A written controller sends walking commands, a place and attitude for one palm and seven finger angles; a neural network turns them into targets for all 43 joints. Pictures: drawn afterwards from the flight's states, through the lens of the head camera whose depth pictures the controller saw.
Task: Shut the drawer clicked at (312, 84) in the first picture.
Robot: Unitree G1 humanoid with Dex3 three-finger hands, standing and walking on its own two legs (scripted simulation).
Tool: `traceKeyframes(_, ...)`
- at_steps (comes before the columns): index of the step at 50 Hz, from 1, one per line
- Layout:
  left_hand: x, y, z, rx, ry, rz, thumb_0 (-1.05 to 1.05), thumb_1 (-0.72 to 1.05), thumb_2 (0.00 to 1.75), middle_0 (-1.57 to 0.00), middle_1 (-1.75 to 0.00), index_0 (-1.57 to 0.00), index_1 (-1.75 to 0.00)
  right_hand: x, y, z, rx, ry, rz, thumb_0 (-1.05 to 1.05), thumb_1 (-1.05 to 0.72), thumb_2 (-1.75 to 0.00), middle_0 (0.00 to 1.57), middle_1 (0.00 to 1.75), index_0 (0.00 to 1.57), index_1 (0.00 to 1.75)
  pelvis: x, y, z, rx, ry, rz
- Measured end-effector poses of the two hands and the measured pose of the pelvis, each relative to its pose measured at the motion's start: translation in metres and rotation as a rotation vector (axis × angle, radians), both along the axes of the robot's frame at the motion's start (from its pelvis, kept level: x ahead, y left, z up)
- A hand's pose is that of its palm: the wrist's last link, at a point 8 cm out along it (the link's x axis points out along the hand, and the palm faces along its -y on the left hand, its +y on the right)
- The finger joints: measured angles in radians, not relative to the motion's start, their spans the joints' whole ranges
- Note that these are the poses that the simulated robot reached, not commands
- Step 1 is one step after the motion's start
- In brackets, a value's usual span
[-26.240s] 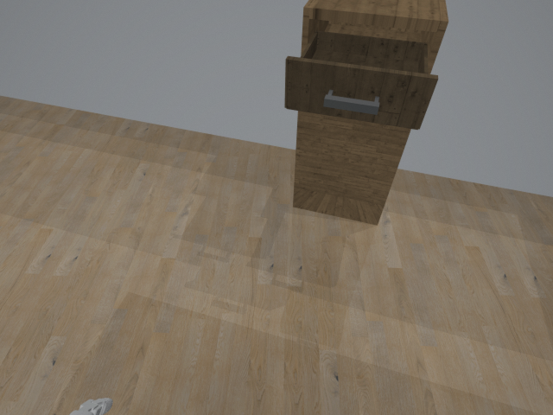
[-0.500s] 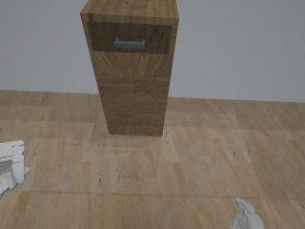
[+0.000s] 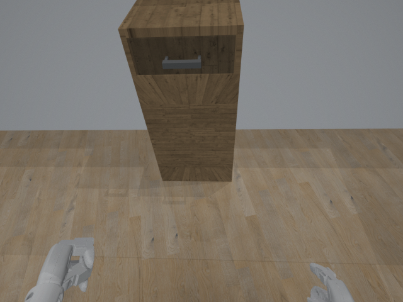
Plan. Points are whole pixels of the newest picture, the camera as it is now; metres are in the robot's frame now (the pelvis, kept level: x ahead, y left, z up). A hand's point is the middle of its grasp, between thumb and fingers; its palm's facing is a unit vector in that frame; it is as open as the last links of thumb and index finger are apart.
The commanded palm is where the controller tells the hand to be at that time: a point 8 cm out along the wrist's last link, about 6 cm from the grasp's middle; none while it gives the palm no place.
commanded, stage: let the arm hang, fingers relaxed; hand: left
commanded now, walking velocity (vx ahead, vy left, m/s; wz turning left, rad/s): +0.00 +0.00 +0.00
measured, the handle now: (182, 61) +0.87 +0.12 +0.04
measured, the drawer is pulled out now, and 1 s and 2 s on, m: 0.00 0.00 0.00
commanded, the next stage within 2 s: look to check the result in 0.96 s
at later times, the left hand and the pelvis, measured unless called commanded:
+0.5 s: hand out of the picture -0.04 +0.22 -0.15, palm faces +0.00 -0.96 -0.28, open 5.9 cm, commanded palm none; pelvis -0.01 +0.00 +0.01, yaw +0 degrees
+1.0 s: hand out of the picture +0.03 +0.16 -0.16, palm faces +0.00 -0.98 -0.20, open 7.3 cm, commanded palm none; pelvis +0.01 -0.02 +0.01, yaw -1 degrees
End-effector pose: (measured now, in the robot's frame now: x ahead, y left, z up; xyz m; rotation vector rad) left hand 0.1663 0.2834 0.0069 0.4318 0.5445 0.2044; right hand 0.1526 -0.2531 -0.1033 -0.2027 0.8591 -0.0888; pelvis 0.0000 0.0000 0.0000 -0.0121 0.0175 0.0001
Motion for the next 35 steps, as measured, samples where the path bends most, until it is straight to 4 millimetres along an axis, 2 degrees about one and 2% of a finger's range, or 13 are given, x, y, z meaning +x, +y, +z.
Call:
traceKeyframes(2,-0.024,-0.009,-0.050,-0.070,0.207,0.031,0.00,0.90,0.90,-1.29,-1.49,-1.30,-1.50,-0.018,-0.004,-0.006,-0.012,0.057,-0.023,0.01,-0.90,-0.90,0.21,0.30,0.20,0.30,-0.003,0.000,-0.001,0.003,-0.008,-0.003)
traceKeyframes(4,-0.051,-0.023,-0.088,-0.142,0.371,0.046,0.01,0.91,0.90,-1.24,-1.43,-1.24,-1.44,-0.041,-0.008,-0.008,-0.032,0.126,-0.045,0.01,-0.91,-0.90,0.21,0.30,0.20,0.30,-0.005,-0.001,-0.001,0.006,-0.017,-0.003)
traceKeyframes(6,-0.080,-0.039,-0.117,-0.212,0.503,0.060,0.01,0.91,0.90,-1.17,-1.36,-1.17,-1.37,-0.066,-0.010,-0.008,-0.055,0.206,-0.063,0.01,-0.91,-0.90,0.20,0.30,0.20,0.30,-0.007,-0.001,0.000,0.005,-0.024,-0.002)
traceKeyframes(8,-0.109,-0.051,-0.135,-0.254,0.611,0.078,0.01,0.91,0.90,-1.10,-1.30,-1.10,-1.30,-0.092,-0.011,-0.008,-0.073,0.290,-0.077,0.01,-0.91,-0.90,0.20,0.30,0.20,0.30,-0.009,-0.002,0.002,0.000,-0.027,0.001)
traceKeyframes(13,-0.163,-0.038,-0.144,-0.272,0.741,0.197,0.01,0.90,0.90,-0.91,-1.11,-0.91,-1.12,-0.144,-0.005,-0.011,-0.080,0.470,-0.099,0.01,-0.91,-0.90,0.20,0.30,0.20,0.30,-0.012,-0.002,0.007,-0.010,-0.027,0.012)
traceKeyframes(18,-0.200,-0.024,-0.136,-0.239,0.845,0.248,0.01,0.91,0.90,-0.72,-0.89,-0.72,-0.90,-0.168,0.006,-0.019,-0.041,0.544,-0.123,0.01,-0.91,-0.90,0.20,0.30,0.20,0.30,-0.012,0.001,0.010,-0.010,-0.028,0.010)
traceKeyframes(21,-0.211,-0.019,-0.130,-0.217,0.879,0.268,0.01,0.91,0.90,-0.61,-0.76,-0.61,-0.77,-0.173,0.013,-0.024,-0.012,0.552,-0.134,0.01,-0.91,-0.90,0.20,0.30,0.20,0.30,-0.012,0.002,0.011,-0.006,-0.030,0.004)
traceKeyframes(25,-0.211,-0.017,-0.126,-0.201,0.883,0.277,0.01,0.91,0.90,-0.45,-0.58,-0.45,-0.59,-0.171,0.020,-0.030,0.019,0.542,-0.140,0.01,-0.91,-0.90,0.20,0.30,0.20,0.30,-0.011,0.002,0.012,-0.001,-0.035,-0.003)
traceKeyframes(30,-0.193,-0.024,-0.127,-0.206,0.847,0.262,0.00,0.91,0.90,-0.31,-0.42,-0.31,-0.43,-0.163,0.025,-0.033,0.042,0.519,-0.143,0.01,-0.91,-0.90,0.20,0.30,0.20,0.30,-0.008,0.001,0.012,0.005,-0.041,-0.010)
traceKeyframes(35,-0.169,-0.039,-0.130,-0.231,0.795,0.230,0.00,0.91,0.90,-0.24,-0.34,-0.24,-0.35,-0.155,0.024,-0.033,0.047,0.500,-0.146,0.01,-0.91,-0.90,0.20,0.30,0.20,0.30,-0.005,-0.002,0.013,0.009,-0.044,-0.012)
